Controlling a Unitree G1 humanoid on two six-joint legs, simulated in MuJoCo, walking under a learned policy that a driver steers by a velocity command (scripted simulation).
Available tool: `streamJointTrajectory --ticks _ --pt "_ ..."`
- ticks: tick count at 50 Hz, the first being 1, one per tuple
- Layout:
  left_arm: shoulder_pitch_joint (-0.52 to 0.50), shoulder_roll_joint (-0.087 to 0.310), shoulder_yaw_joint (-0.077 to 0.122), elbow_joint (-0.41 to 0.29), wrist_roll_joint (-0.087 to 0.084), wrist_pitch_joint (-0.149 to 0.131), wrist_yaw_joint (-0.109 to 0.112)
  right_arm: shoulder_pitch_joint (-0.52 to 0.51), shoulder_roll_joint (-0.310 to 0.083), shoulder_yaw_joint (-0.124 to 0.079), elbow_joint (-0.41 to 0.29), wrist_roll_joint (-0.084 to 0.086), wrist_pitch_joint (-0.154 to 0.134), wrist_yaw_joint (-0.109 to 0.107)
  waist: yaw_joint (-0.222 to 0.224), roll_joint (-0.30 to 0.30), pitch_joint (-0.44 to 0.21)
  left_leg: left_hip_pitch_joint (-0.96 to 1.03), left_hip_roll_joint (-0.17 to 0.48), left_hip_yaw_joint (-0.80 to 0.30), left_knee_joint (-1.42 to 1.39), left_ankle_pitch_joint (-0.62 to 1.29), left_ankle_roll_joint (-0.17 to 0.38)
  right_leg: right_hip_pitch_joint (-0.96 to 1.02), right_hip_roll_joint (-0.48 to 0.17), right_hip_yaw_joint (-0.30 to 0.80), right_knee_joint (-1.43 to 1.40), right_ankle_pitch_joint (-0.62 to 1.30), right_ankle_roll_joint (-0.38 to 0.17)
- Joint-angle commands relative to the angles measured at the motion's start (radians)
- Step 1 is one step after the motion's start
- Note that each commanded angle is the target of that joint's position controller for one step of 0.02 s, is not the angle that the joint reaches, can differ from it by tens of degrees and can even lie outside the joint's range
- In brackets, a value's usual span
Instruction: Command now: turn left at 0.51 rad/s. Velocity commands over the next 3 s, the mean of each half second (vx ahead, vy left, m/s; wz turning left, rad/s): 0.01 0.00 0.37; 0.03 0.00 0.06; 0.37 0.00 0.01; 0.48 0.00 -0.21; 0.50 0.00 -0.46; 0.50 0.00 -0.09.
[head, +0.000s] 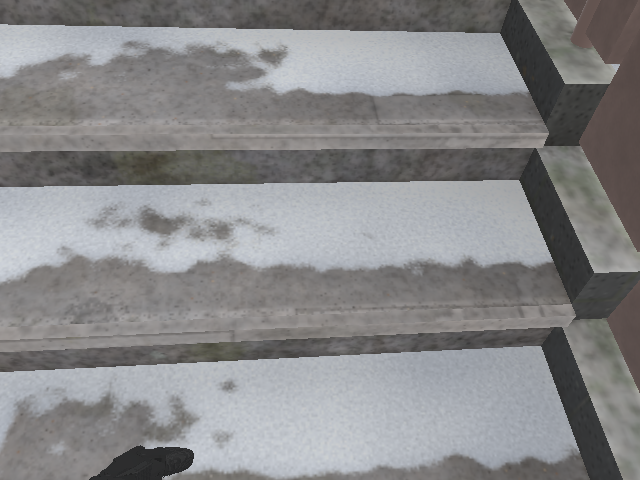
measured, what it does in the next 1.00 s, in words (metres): walks ahead: right foot, then left foot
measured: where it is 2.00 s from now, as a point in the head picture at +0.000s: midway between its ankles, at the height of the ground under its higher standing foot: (251, 417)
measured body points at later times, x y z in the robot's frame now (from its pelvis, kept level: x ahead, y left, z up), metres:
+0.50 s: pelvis +0.07 -0.06 +0.00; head +0.10 -0.08 +0.45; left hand +0.13 +0.18 -0.10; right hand +0.28 -0.24 -0.12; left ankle +0.05 +0.10 -0.70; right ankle +0.10 -0.14 -0.73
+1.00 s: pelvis +0.11 -0.03 +0.00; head +0.11 -0.03 +0.45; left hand +0.10 +0.21 -0.14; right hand +0.17 -0.27 -0.14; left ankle +0.07 +0.09 -0.73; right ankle +0.10 -0.14 -0.73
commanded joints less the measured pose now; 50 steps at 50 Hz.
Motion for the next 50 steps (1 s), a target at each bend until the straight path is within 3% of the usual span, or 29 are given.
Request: streamJointTrajectory --ticks 1,3,4,7,9,10,11,12,13,14,16,18,19,20,22,23,25,28,29,30,31,32,34,38,44,45,46,48,50 --pt "0.018 0.080 0.033 -0.038 -0.005 0.007 0.018 -0.091 -0.166 -0.053 -0.133 -0.015 -0.006 -0.002 0.033 0.207 -0.167 0.122 0.202 -0.286 -0.139 0.104 0.120 0.093 0.027 -0.046 -0.040 -0.019 0.031" --pt "0.045 0.064 0.032 -0.026 -0.011 0.019 0.024 -0.123 -0.123 -0.043 -0.158 -0.016 0.001 0.005 0.028 0.203 -0.095 0.045 0.199 -0.319 -0.135 0.008 0.132 0.132 0.045 -0.059 -0.095 -0.066 0.022" --pt "0.027 0.062 0.033 -0.034 -0.018 0.018 0.025 -0.109 -0.121 -0.041 -0.167 -0.013 0.009 0.005 0.009 0.211 -0.061 0.045 0.205 -0.344 -0.129 0.048 0.128 0.160 0.058 -0.064 -0.181 -0.108 0.016" --pt "0.037 0.072 0.043 -0.025 -0.044 0.000 0.017 -0.069 -0.128 -0.046 -0.164 -0.006 0.023 0.008 -0.001 0.271 -0.072 0.166 0.215 -0.390 -0.086 0.277 0.118 0.286 0.062 -0.066 -0.535 -0.198 -0.005" --pt "0.135 0.112 0.067 0.021 -0.044 -0.007 0.005 -0.115 -0.122 -0.042 -0.179 0.013 0.023 0.017 0.046 0.246 -0.090 0.179 0.187 -0.376 -0.007 0.321 0.095 0.474 0.019 -0.067 -0.820 0.016 -0.037" --pt "0.155 0.159 0.084 0.024 -0.020 -0.012 0.002 -0.091 -0.081 -0.031 -0.176 0.014 0.011 0.028 0.040 0.134 -0.137 0.060 0.121 -0.286 0.156 0.146 0.049 0.657 -0.082 0.015 -0.821 0.163 -0.079" --pt "0.128 0.194 0.086 -0.009 0.018 -0.003 0.005 0.003 -0.015 -0.017 -0.159 0.006 -0.004 0.043 -0.009 -0.186 -0.137 -0.198 -0.033 -0.127 0.370 -0.326 -0.031 0.827 -0.295 0.274 -0.815 0.633 -0.237" --pt "0.172 0.138 0.083 -0.023 0.046 -0.009 -0.001 0.049 -0.127 -0.049 -0.134 0.008 -0.015 0.040 0.013 -0.247 -0.180 -0.205 -0.025 -0.056 0.593 -0.519 -0.118 0.732 -0.422 0.436 -0.845 0.616 -0.392" --pt "0.169 0.094 0.068 -0.041 0.025 -0.016 -0.001 0.001 -0.176 -0.066 -0.136 0.005 -0.010 0.034 0.036 -0.150 -0.112 -0.244 0.011 -0.052 0.752 -0.453 -0.169 0.673 -0.391 0.410 -0.852 0.451 -0.422" --pt "0.157 0.070 0.065 -0.044 0.013 -0.011 0.007 -0.085 -0.165 -0.065 -0.142 0.009 0.000 0.030 0.051 -0.077 -0.051 -0.316 0.034 -0.060 0.804 -0.377 -0.186 0.665 -0.314 0.326 -0.836 0.256 -0.376" --pt "0.117 0.044 0.052 -0.048 0.000 0.006 0.029 -0.141 -0.098 -0.044 -0.148 0.007 0.020 0.030 0.052 -0.038 -0.015 -0.351 0.042 -0.078 0.804 -0.265 -0.199 0.643 -0.214 0.239 -0.847 0.069 -0.309" --pt "0.128 0.041 0.042 -0.039 0.004 0.019 0.047 -0.173 -0.035 -0.024 -0.168 0.015 0.019 0.037 0.043 -0.087 -0.018 -0.292 0.044 -0.043 0.707 -0.203 -0.221 0.618 -0.158 0.154 -0.860 0.049 -0.297" --pt "0.134 0.033 0.038 -0.039 0.006 0.023 0.052 -0.177 -0.026 -0.018 -0.167 0.015 0.016 0.038 0.044 -0.101 -0.030 -0.275 0.053 -0.023 0.635 -0.201 -0.229 0.635 -0.153 0.134 -0.863 0.064 -0.301" --pt "0.125 0.016 0.033 -0.040 0.005 0.019 0.045 -0.150 -0.023 -0.014 -0.136 0.012 0.018 0.041 0.043 -0.089 -0.048 -0.210 0.072 0.030 0.518 -0.197 -0.225 0.632 -0.135 0.088 -0.870 0.096 -0.284" --pt "0.148 0.047 0.043 -0.023 -0.005 0.020 0.033 -0.188 0.010 -0.002 -0.130 0.010 0.012 0.049 0.069 -0.119 -0.048 -0.079 0.097 0.101 0.273 -0.252 -0.203 0.623 -0.119 0.064 -0.890 0.070 -0.265" --pt "0.173 0.076 0.053 -0.013 -0.003 0.015 0.027 -0.203 -0.013 -0.010 -0.125 0.012 0.008 0.051 0.086 -0.134 -0.044 -0.043 0.097 0.116 0.216 -0.219 -0.194 0.630 -0.135 0.085 -0.889 0.086 -0.267" --pt "0.183 0.078 0.054 0.007 0.004 0.012 0.016 -0.125 -0.042 -0.025 -0.070 0.017 0.005 0.045 0.070 -0.149 -0.038 0.082 0.101 0.118 0.058 -0.072 -0.169 0.598 -0.152 0.076 -0.864 0.149 -0.278" --pt "0.257 0.067 0.052 0.067 0.000 -0.004 -0.010 -0.120 -0.068 -0.033 -0.046 -0.005 0.001 0.044 0.061 -0.084 -0.009 0.227 0.132 0.066 -0.135 0.107 -0.111 0.557 -0.133 0.072 -0.867 0.107 -0.226" --pt "0.249 0.054 0.048 0.077 0.003 -0.017 -0.020 -0.098 -0.091 -0.037 -0.040 -0.012 0.003 0.043 0.057 -0.047 -0.024 0.289 0.168 0.029 -0.105 0.226 -0.093 0.509 -0.107 0.049 -0.855 0.038 -0.206" --pt "0.321 0.033 0.044 0.099 0.004 -0.024 -0.029 -0.093 -0.125 -0.051 -0.009 -0.003 0.005 0.044 0.102 0.083 -0.028 0.283 0.162 0.045 -0.051 0.136 -0.055 0.495 -0.067 0.012 -0.904 -0.038 -0.182" --pt "0.250 0.035 0.042 0.108 -0.001 -0.027 -0.035 -0.083 -0.070 -0.047 -0.005 0.002 0.005 0.053 0.046 0.081 -0.009 0.233 0.154 0.033 -0.080 0.073 -0.042 0.526 -0.050 -0.010 -0.881 -0.048 -0.172" --pt "0.223 0.030 0.043 0.116 -0.005 -0.024 -0.038 -0.072 -0.040 -0.039 0.015 -0.002 0.003 0.057 0.045 0.089 0.006 0.214 0.156 0.027 -0.105 0.066 -0.040 0.536 -0.040 -0.030 -0.872 -0.047 -0.164" --pt "0.233 0.032 0.047 0.141 0.006 -0.015 -0.037 -0.067 -0.027 -0.038 0.041 -0.006 -0.007 0.056 0.053 0.110 0.008 0.201 0.154 0.021 -0.121 0.087 -0.037 0.566 -0.030 -0.049 -0.864 -0.003 -0.157" --pt "0.262 0.027 0.052 0.188 0.006 -0.006 -0.035 -0.030 -0.040 -0.043 0.091 -0.003 -0.015 0.046 0.064 0.083 0.011 0.177 0.154 0.020 -0.139 0.134 -0.033 0.623 -0.024 -0.065 -0.863 0.062 -0.158" --pt "0.271 0.048 0.059 0.259 0.000 0.002 -0.035 0.007 -0.055 -0.042 0.152 -0.010 0.003 0.034 0.061 0.050 0.006 0.199 0.152 0.024 -0.150 0.221 -0.018 0.653 -0.023 -0.090 -0.866 0.144 -0.143" --pt "0.282 0.045 0.058 0.275 -0.001 0.005 -0.033 0.029 -0.051 -0.040 0.170 -0.009 0.005 0.031 0.059 0.049 -0.007 0.208 0.144 0.031 -0.157 0.159 -0.013 0.656 -0.014 -0.099 -0.867 0.077 -0.145" --pt "0.291 0.063 0.065 0.296 -0.015 0.006 -0.030 0.045 -0.064 -0.047 0.181 -0.006 0.003 0.028 0.047 0.059 -0.009 0.207 0.130 0.047 -0.152 0.035 -0.002 0.640 -0.004 -0.103 -0.856 -0.049 -0.156" --pt "0.257 0.085 0.073 0.288 -0.026 0.008 -0.021 0.075 -0.090 -0.058 0.200 0.010 -0.001 0.023 0.037 0.044 0.062 0.125 0.123 0.027 -0.162 -0.311 0.037 0.556 0.001 -0.090 -0.829 -0.339 -0.182" --pt "0.240 0.084 0.073 0.282 -0.031 -0.003 -0.015 0.054 -0.090 -0.059 0.192 0.008 -0.016 0.017 0.036 0.068 0.141 0.062 0.158 -0.036 -0.194 -0.428 0.072 0.473 -0.007 -0.074 -0.797 -0.403 -0.192"
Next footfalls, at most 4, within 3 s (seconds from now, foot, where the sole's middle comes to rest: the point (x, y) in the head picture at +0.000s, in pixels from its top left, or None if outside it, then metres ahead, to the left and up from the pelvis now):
0.20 right None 0.14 -0.13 -0.77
0.56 left None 0.11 0.10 -0.77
1.50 left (189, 472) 0.44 0.19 -0.61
2.12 right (294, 262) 0.78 0.01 -0.45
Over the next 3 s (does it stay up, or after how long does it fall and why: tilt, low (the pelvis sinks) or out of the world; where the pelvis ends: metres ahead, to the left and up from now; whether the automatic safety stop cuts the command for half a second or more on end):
stays up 1.12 0.04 0.47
